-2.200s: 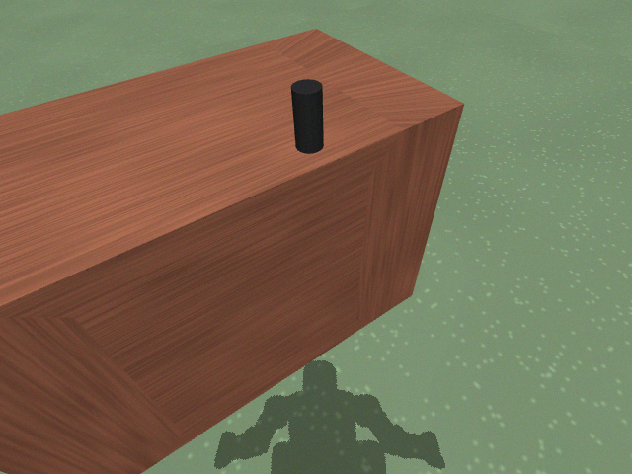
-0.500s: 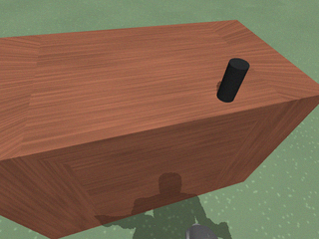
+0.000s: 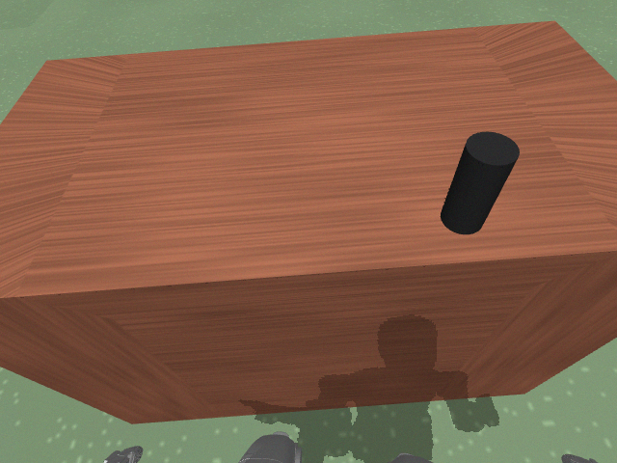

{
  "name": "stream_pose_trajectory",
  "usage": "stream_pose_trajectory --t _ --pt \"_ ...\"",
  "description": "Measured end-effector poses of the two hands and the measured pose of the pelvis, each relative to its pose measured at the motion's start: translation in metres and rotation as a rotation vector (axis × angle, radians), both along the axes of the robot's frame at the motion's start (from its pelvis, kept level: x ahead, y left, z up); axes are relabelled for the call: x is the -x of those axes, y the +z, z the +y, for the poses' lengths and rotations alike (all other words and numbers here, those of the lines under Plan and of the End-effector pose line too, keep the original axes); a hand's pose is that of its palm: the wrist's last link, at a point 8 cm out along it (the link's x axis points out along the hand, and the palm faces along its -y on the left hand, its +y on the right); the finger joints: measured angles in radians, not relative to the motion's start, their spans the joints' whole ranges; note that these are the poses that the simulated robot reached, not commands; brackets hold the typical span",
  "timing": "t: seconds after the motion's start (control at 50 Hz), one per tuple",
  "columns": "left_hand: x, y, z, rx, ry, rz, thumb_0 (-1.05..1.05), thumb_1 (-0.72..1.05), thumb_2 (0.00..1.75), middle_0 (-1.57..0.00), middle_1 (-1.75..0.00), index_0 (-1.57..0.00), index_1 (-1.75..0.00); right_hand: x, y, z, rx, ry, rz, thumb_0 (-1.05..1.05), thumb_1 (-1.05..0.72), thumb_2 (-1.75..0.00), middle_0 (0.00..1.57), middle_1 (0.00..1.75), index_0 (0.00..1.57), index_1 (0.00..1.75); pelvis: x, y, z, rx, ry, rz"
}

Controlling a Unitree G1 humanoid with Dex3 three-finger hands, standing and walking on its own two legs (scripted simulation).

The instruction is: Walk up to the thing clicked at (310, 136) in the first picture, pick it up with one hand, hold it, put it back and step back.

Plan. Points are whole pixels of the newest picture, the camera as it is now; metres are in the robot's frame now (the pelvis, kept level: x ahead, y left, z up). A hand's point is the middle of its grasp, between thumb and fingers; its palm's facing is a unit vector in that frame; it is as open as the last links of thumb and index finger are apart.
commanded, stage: walk up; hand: right
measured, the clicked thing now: (475, 186) +0.43 -0.17 +0.11
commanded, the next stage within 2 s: none
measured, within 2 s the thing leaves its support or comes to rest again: neither
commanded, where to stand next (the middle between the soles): +0.04 +0.02 m, yaw +3 degrees
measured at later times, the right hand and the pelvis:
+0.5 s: hand out of the picture +0.10 -0.23 -0.15, palm faces -0.14 +0.93 -0.35, open 7.4 cm; pelvis -0.03 +0.01 +0.00, yaw +5 degrees
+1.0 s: hand out of the picture +0.08 -0.22 -0.13, palm faces -0.13 +0.93 -0.34, open 7.4 cm; pelvis -0.03 +0.02 +0.02, yaw +6 degrees
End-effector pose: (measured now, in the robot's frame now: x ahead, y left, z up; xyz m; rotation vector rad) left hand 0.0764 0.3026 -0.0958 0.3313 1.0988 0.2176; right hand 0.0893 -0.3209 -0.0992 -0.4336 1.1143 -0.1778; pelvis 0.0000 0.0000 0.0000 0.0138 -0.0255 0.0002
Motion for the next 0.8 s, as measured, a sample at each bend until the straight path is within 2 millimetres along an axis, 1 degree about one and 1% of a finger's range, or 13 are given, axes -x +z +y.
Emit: stream_pose_trajectory --t 0.08,0.16,0.2,0.26,0.36,0.42,0.46,0.5,0.54,0.6,0.68,0.74,0.8 --pt "0.018 -0.009 0.017 -0.021 0.047 0.013 0.01 0.9 0.9 -0.21 -0.3 -0.21 -0.3 -0.014 -0.003 0.011 -0.002 0.049 0.011 0.0 -0.9 -0.9 0.2 0.3 0.2 0.3 0.004 -0.007 0.002 0.009 0.044 -0.003" --pt "0.033 -0.021 0.038 -0.038 0.079 0.035 0.01 0.9 0.9 -0.21 -0.3 -0.21 -0.3 -0.021 -0.005 0.023 0.009 0.078 -0.001 0.0 -0.9 -0.9 0.2 0.3 0.2 0.3 0.01 -0.016 0.013 -0.009 0.07 -0.008" --pt "0.041 -0.022 0.043 -0.039 0.101 0.054 0.01 0.91 0.9 -0.21 -0.3 -0.21 -0.3 -0.021 -0.004 0.028 0.006 0.087 -0.012 0.0 -0.9 -0.9 0.2 0.3 0.2 0.3 0.012 -0.015 0.018 0.001 0.067 -0.01" --pt "0.05 -0.018 0.048 -0.04 0.12 0.077 0.01 0.91 0.9 -0.21 -0.3 -0.21 -0.3 -0.02 0.0 0.035 -0.001 0.085 -0.023 0.0 -0.9 -0.9 0.2 0.3 0.2 0.3 0.015 -0.01 0.021 0.022 0.09 -0.008" --pt "0.064 -0.01 0.048 -0.056 0.134 0.075 0.01 0.91 0.9 -0.21 -0.3 -0.21 -0.3 -0.018 -0.002 0.041 -0.027 0.092 -0.03 0.0 -0.9 -0.9 0.2 0.3 0.2 0.3 0.023 -0.006 0.017 0.02 0.091 0.003" --pt "0.075 -0.009 0.042 -0.07 0.128 0.079 0.01 0.91 0.9 -0.21 -0.3 -0.21 -0.3 -0.017 -0.008 0.04 -0.05 0.095 -0.044 0.0 -0.9 -0.9 0.2 0.3 0.2 0.3 0.029 -0.008 0.012 0.025 0.082 -0.003" --pt "0.083 -0.006 0.035 -0.071 0.125 0.076 0.01 0.91 0.9 -0.21 -0.3 -0.21 -0.3 -0.015 -0.011 0.039 -0.066 0.086 -0.042 0.0 -0.9 -0.9 0.2 0.3 0.2 0.3 0.033 -0.006 0.01 0.058 0.091 -0.022" --pt "0.091 -0.003 0.03 -0.067 0.115 0.073 0.01 0.91 0.9 -0.21 -0.3 -0.21 -0.3 -0.012 -0.011 0.042 -0.079 0.081 -0.032 0.0 -0.9 -0.9 0.2 0.3 0.2 0.3 0.034 -0.003 0.009 0.044 0.089 -0.02" --pt "0.098 0.0 0.029 -0.063 0.116 0.078 0.01 0.91 0.9 -0.21 -0.3 -0.21 -0.3 -0.008 -0.008 0.043 -0.089 0.081 -0.025 0.0 -0.9 -0.9 0.2 0.3 0.2 0.3 0.035 0.0 0.011 0.02 0.088 -0.022" --pt "0.103 0.0 0.033 -0.056 0.118 0.075 0.01 0.91 0.9 -0.21 -0.3 -0.21 -0.3 -0.002 -0.007 0.043 -0.086 0.078 -0.018 0.0 -0.9 -0.9 0.2 0.3 0.2 0.3 0.037 0.001 0.017 0.015 0.105 -0.022" --pt "0.1 -0.005 0.041 -0.033 0.116 0.071 0.01 0.91 0.9 -0.21 -0.3 -0.21 -0.3 0.012 -0.007 0.047 -0.063 0.06 -0.002 0.0 -0.9 -0.9 0.2 0.3 0.2 0.3 0.043 0.0 0.027 0.0 0.1 -0.03" --pt "0.096 -0.007 0.044 -0.017 0.112 0.069 0.01 0.91 0.9 -0.21 -0.3 -0.21 -0.3 0.021 -0.004 0.051 -0.063 0.047 0.014 0.0 -0.9 -0.9 0.2 0.3 0.2 0.3 0.044 0.003 0.029 0.018 0.1 -0.028" --pt "0.093 -0.009 0.044 -0.006 0.111 0.067 0.01 0.91 0.9 -0.21 -0.3 -0.21 -0.3 0.026 0.0 0.054 -0.067 0.04 0.03 0.0 -0.9 -0.9 0.2 0.3 0.2 0.3 0.043 0.005 0.027 0.026 0.099 -0.026"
